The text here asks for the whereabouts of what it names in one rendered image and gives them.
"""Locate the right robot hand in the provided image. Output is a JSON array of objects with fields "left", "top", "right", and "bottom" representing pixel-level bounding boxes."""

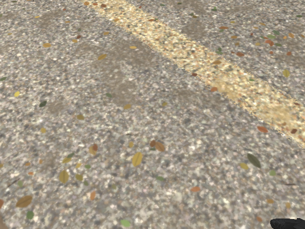
[{"left": 270, "top": 218, "right": 305, "bottom": 229}]

